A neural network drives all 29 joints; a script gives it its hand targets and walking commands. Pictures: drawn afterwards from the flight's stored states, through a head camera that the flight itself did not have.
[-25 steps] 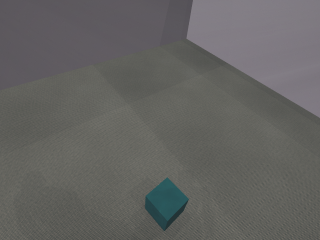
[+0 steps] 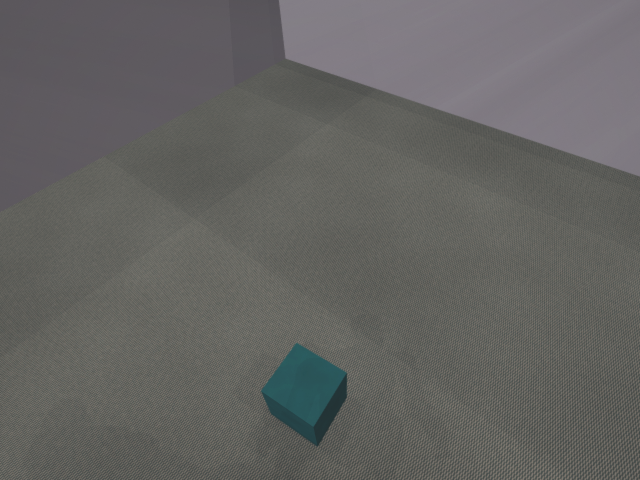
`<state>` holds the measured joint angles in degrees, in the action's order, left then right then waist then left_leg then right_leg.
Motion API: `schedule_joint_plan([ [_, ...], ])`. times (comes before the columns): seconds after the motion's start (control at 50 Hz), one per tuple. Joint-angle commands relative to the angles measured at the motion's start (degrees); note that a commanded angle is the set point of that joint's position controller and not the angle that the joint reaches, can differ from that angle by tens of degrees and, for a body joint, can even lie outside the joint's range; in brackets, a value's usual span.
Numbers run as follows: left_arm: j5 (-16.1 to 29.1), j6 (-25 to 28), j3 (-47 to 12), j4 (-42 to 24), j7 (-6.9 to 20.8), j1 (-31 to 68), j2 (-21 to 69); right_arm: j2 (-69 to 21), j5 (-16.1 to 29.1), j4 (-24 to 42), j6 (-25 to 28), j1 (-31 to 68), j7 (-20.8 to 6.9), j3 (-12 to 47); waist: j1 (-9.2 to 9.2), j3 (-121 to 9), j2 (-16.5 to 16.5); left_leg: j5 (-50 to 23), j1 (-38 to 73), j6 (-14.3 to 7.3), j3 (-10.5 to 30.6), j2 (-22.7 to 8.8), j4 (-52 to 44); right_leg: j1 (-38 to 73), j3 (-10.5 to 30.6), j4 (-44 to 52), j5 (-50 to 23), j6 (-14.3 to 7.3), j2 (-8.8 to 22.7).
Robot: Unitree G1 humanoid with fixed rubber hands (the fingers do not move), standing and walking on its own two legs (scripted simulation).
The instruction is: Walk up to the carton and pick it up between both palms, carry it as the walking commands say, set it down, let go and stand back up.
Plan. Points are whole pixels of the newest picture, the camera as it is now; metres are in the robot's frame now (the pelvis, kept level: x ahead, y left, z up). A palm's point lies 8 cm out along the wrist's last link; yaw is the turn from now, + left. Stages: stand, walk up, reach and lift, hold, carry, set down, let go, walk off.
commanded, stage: walk up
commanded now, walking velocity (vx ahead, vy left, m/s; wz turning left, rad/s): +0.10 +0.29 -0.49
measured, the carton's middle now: (307, 394) +0.48 +0.08 -0.67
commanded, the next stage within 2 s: none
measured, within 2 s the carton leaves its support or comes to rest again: neither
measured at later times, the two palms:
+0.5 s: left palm out of the picture +0.03 +0.40 -0.08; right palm out of the picture +0.14 -0.17 -0.11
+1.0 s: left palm (78, 366) +0.33 +0.40 -0.10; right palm out of the picture +0.03 +0.03 -0.14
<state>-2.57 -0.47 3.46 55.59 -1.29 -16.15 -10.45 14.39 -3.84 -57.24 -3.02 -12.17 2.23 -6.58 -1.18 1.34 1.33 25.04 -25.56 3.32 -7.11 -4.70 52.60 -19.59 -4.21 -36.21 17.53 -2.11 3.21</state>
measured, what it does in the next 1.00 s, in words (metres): steps to the left, turning right: left foot, then right foot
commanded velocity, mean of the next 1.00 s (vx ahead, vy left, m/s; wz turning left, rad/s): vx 0.05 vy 0.29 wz -0.41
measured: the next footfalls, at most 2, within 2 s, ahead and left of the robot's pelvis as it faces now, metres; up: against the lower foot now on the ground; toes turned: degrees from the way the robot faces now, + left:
left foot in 0.54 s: +0.12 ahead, +0.26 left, +0.00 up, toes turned -13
right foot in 0.90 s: +0.12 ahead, +0.13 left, +0.00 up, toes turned -29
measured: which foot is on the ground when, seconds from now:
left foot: up 0.00-0.52, down 0.54-0.92, up 0.94-1.00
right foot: down 0.00-0.54, up 0.56-0.88, down 0.90-1.00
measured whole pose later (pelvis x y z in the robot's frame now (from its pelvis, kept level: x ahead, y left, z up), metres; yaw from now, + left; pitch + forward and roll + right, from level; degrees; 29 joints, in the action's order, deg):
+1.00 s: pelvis +0.13 +0.23 +0.01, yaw -24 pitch +1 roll +1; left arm -1.7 -0.9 1.9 49.2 -3.8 -8.2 -9.5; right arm 10.6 -1.0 -53.6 -2.3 -20.6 1.7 -1.0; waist 1.3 2.6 1.9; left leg 26.3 -17.9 1.2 -8.8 1.9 48.6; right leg -14.4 -4.9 -28.9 15.7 -2.9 1.0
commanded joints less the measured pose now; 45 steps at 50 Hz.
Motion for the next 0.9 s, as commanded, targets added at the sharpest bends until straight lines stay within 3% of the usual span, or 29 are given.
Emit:
schedule_joint_plan([
  [0.0,0.1,-1.3,3.1,1.7,-1.9,-10.3,-13.5,2.3,-2.0,5.2,-0.2,2.9,-2.8,0.1,0.02,4.6,-2.9,-9.3,-14.8,0.1,9.1,-2.5,11.0,6.1,28.6,25.5,9.3,0.4,20.3],
  [0.04,0.8,-0.1,2.2,-0.7,-1.0,-6.7,-10.4,2.0,-0.8,5.1,-0.3,-0.4,-3.6,0.3,0.92,2.8,-8.4,-13.2,-11.1,0.2,8.9,-2.4,10.0,5.6,20.5,23.7,-0.7,2.6,14.8],
  [0.12,0.7,0.7,2.1,-0.8,-0.5,-11.3,-11.2,1.4,-0.6,8.0,-1.2,0.0,-4.0,1.9,-0.71,1.0,-11.4,-14.1,-11.6,1.1,7.6,-0.7,11.3,8.7,18.5,20.3,-16.3,2.6,12.7],
  [0.16,0.6,0.8,2.5,-1.5,-0.5,-12.8,-12.1,1.6,-0.3,9.3,-1.5,1.0,-4.0,2.4,-1.43,0.0,-13.7,-13.9,-11.7,1.2,7.5,-0.1,11.4,9.9,18.8,19.4,-19.4,1.9,11.9],
  [0.26,0.2,0.9,3.5,-3.1,-0.8,-15.3,-14.1,2.5,0.3,12.4,-1.7,3.9,-3.7,3.2,-3.13,-1.7,-15.4,-12.7,-12.0,1.1,7.9,0.5,8.6,13.0,22.8,18.9,-17.6,-1.3,11.9],
  [0.38,-0.7,0.0,4.5,-4.2,-1.9,-16.2,-16.4,2.3,2.0,15.9,-1.3,7.2,-3.5,4.2,-5.0,-2.2,-17.5,-4.8,-8.1,0.5,7.8,2.1,-4.5,14.5,27.2,19.0,-17.7,-5.6,13.9],
  [0.42,-0.4,-0.5,5.1,-4.5,-2.2,-14.7,-17.7,2.3,2.7,17.0,-1.1,6.9,-3.6,4.6,-4.6,-2.3,-18.6,-4.2,-3.9,-0.2,8.5,1.9,-10.9,12.2,28.2,19.4,-14.8,-5.6,14.3],
  [0.46,0.2,-0.9,5.4,-5.5,-2.3,-10.9,-18.6,2.6,3.3,16.8,-0.8,3.0,-3.6,4.9,-2.16,-2.5,-19.1,-6.1,4.7,-1.8,8.7,1.6,-20.2,6.1,28.5,20.1,-9.7,-4.2,13.9],
  [0.48,0.7,-1.2,5.4,-6.6,-2.4,-7.9,-18.8,2.7,3.3,15.4,-0.7,-1.3,-3.4,4.8,0.49,-2.4,-17.7,-9.1,13.0,-3.0,7.3,2.0,-27.1,0.2,27.1,19.5,-7.6,-2.8,12.6],
  [0.5,0.8,-1.2,5.1,-7.9,-2.5,-6.0,-17.9,3.6,2.8,13.3,-0.6,-6.2,-3.2,4.3,3.25,-2.9,-12.6,-12.7,23.6,-4.2,4.9,1.9,-34.0,-7.1,24.2,16.9,-3.8,-1.2,9.9],
  [0.52,0.2,-1.0,3.9,-7.8,-2.4,-8.9,-13.9,6.9,1.7,11.8,-0.3,-8.5,-3.0,3.4,4.04,-5.3,0.9,-8.0,33.6,-4.2,6.8,-1.6,-36.6,-15.2,17.5,5.8,10.4,0.8,2.6],
  [0.54,-1.8,-1.3,2.3,-8.1,-2.5,-11.7,-7.4,10.6,1.5,12.6,-0.2,-10.1,-3.4,3.7,3.28,-6.8,14.1,0.8,31.7,-5.3,16.3,-13.6,-35.9,-18.3,12.2,-10.5,22.3,1.3,-5.1],
  [0.56,-0.3,-1.5,1.7,-10.3,-3.0,-7.7,-5.6,14.2,1.9,14.1,0.1,-6.5,-3.3,3.1,4.88,-5.2,20.8,4.7,19.2,-10.1,24.3,-19.3,-43.9,-21.4,7.4,-18.9,20.6,1.9,-6.6],
  [0.58,0.0,-2.0,2.3,-9.8,-3.2,-5.1,-9.0,10.2,2.6,14.2,0.5,-3.2,-3.4,4.1,3.98,-0.3,16.5,6.2,14.6,-10.7,21.7,-15.1,-45.6,-20.4,8.5,-25.2,16.9,0.6,-3.4],
  [0.6,0.4,-2.1,2.9,-9.0,-2.7,-5.2,-11.2,7.0,3.1,14.1,0.6,-0.5,-3.6,5.2,1.68,2.1,12.7,1.3,12.3,-9.9,16.2,-10.9,-44.2,-19.4,8.7,-27.3,12.4,-0.1,-3.9],
  [0.62,0.6,-2.1,3.1,-7.1,-2.2,-7.2,-11.7,5.1,2.5,14.3,0.7,1.5,-3.5,5.4,-0.36,1.6,10.2,-7.3,12.2,-9.6,11.3,-8.0,-41.5,-16.6,7.6,-29.1,9.4,0.6,-3.4],
  [0.66,0.2,-1.9,2.8,-5.7,-1.2,-9.2,-10.6,3.0,2.3,14.3,1.3,1.2,-2.4,5.6,-1.23,0.2,8.0,-23.2,15.0,-11.4,5.9,-6.0,-37.8,-14.3,4.8,-31.2,6.7,1.6,-3.1],
  [0.74,-0.4,-1.9,1.6,-8.0,-1.0,-1.7,-7.7,2.0,1.6,11.3,1.9,-4.5,-1.2,5.5,1.72,1.8,8.8,-32.2,20.4,-13.4,6.5,-6.9,-35.7,-13.7,2.7,-19.1,7.5,1.3,-3.1],
  [0.8,0.5,-1.3,0.5,-9.1,-1.4,1.3,-4.7,2.2,1.5,8.4,2.2,-8.4,-0.4,5.3,2.12,-0.7,7.5,-49.8,22.2,-13.4,7.1,-8.6,-32.0,-6.8,0.5,-8.5,8.4,-0.2,-3.0],
  [0.84,1.2,-0.8,-0.3,-9.1,-1.7,1.5,-3.4,2.3,2.1,6.4,2.4,-10.1,0.1,5.2,1.2,-2.4,5.5,-59.0,23.1,-12.3,7.3,-9.1,-29.3,-2.2,0.0,-0.8,4.5,-0.8,-2.6],
  [0.86,1.3,-0.4,-0.5,-8.9,-1.9,1.0,-3.3,2.5,2.6,5.7,2.5,-10.5,0.3,5.1,-0.1,-3.1,3.9,-62.1,22.4,-10.7,5.8,-8.2,-27.0,1.9,0.1,6.3,-1.0,-1.1,-2.0],
  [0.88,1.0,0.0,-0.5,-8.3,-2.2,-1.2,-4.4,3.1,3.3,5.4,2.7,-9.8,0.4,4.9,-2.39,-4.7,2.8,-62.2,18.0,-7.8,3.8,-7.2,-24.2,10.9,2.2,14.3,-13.0,-1.8,1.0],
])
